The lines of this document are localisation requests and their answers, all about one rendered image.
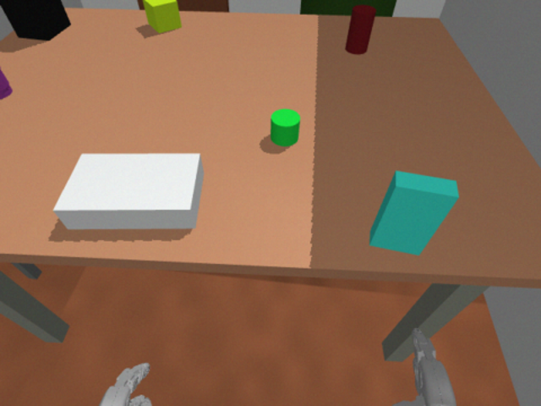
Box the table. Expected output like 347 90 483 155
0 8 541 362

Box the left robot hand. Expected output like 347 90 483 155
99 363 152 406

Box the right robot hand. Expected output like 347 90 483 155
391 327 456 406

